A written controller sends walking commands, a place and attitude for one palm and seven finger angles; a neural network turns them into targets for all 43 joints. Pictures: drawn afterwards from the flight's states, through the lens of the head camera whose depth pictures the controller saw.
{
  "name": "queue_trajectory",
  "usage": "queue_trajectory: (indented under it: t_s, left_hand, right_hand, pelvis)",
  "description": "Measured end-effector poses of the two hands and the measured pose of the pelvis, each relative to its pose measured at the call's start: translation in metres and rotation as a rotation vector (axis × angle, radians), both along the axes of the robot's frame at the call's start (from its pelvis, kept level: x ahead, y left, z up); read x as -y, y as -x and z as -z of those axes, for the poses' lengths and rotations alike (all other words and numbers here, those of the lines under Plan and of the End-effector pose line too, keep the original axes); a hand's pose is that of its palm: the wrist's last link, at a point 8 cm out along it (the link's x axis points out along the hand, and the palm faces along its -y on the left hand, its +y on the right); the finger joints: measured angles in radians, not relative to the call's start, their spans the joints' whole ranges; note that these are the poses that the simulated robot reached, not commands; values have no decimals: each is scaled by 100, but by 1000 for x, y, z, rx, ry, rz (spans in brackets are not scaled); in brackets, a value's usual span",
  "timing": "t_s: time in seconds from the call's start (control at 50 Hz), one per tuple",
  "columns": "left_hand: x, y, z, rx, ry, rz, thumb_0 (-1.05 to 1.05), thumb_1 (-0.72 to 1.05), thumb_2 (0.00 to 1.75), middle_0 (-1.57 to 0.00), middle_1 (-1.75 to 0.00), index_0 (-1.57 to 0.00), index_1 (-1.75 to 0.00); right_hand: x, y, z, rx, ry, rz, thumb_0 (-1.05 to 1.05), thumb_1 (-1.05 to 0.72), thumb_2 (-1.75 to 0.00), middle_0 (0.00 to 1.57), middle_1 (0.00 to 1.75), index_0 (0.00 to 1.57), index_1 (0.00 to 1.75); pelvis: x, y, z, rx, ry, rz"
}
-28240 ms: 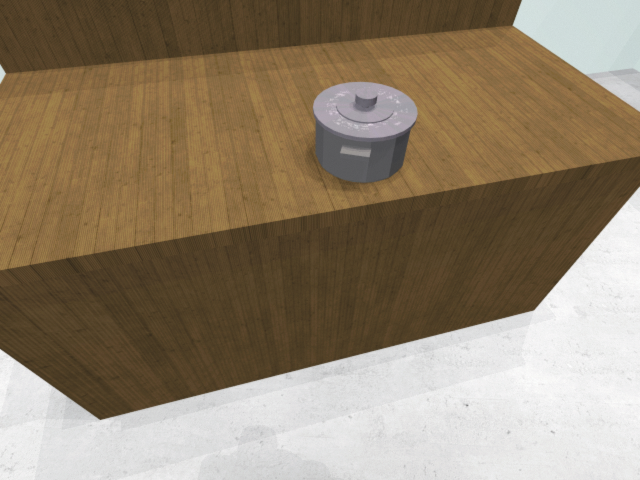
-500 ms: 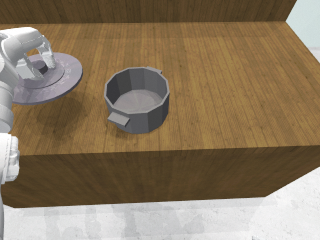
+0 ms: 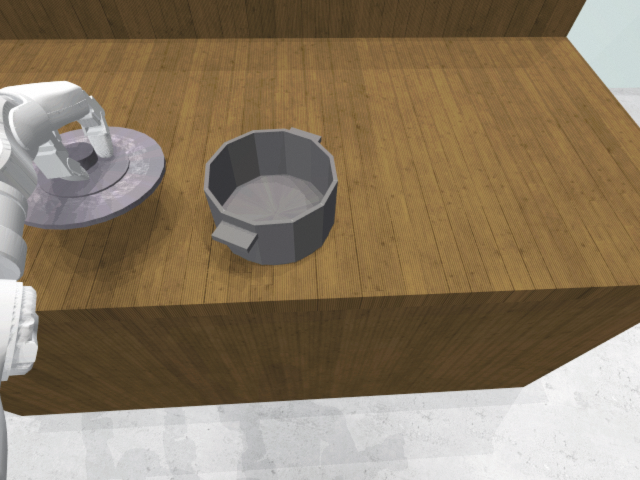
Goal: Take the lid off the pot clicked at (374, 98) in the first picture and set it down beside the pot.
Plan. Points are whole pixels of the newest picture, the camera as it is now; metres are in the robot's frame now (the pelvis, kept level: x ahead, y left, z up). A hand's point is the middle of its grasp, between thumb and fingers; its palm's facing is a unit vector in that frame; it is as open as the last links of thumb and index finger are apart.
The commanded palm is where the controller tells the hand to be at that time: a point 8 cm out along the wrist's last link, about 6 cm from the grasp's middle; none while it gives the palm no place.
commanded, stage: lower the lid onto the table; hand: left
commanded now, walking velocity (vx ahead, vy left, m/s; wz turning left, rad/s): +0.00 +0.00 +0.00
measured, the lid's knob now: (78, 156) +0.49 +0.29 +0.12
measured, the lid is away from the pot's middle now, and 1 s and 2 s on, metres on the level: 0.24 0.23 0.24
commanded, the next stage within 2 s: open the fingers wide in 1.70 s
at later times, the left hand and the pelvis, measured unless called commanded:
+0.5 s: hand (86, 165) +0.48 +0.28 +0.11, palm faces -0.44 -0.09 -0.90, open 6.8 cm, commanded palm +0.49 +0.29 +0.18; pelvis +0.01 +0.00 +0.00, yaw -1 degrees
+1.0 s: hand (95, 191) +0.46 +0.28 +0.08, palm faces -0.48 -0.09 -0.87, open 6.8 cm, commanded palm +0.50 +0.29 +0.15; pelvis +0.01 -0.01 +0.00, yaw -1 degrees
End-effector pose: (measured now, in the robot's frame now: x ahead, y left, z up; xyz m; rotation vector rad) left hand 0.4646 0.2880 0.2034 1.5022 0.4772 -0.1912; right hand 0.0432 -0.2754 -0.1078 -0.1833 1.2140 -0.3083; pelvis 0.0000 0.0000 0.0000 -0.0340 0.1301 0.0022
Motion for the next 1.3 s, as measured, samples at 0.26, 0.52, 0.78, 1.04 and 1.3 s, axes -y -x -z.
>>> queue_trajectory:
  t_s: [0.26,0.52,0.78,1.04,1.3]
  left_hand:
    - [1,-8,17,-29,6,3,-7,40,54,-79,-94,-70,-90]
    - [6,-18,32,-26,33,23,-7,40,54,-78,-94,-70,-90]
    - [4,-11,49,-51,24,21,-7,40,54,-78,-94,-70,-90]
    - [6,-7,68,-84,41,16,-7,40,54,-78,-94,-70,-90]
    - [-2,-13,86,-122,27,4,-7,40,54,-78,-94,-70,-90]
  right_hand:
    - [-3,3,2,-19,3,6,1,-91,-90,20,30,20,30]
    - [-2,13,4,-60,3,37,1,-91,-90,20,30,20,30]
    - [1,9,6,-71,-2,34,1,-91,-90,20,30,20,30]
    - [7,9,6,-62,26,39,1,-91,-90,20,30,20,30]
    - [9,42,6,-138,59,88,1,-91,-90,20,30,20,30]
  pelvis:
    - [-1,-3,1,-18,2,4]
    - [0,-9,2,-39,2,13]
    - [2,-10,3,-49,2,12]
    - [6,-5,5,-58,3,18]
    - [4,-5,9,-87,9,29]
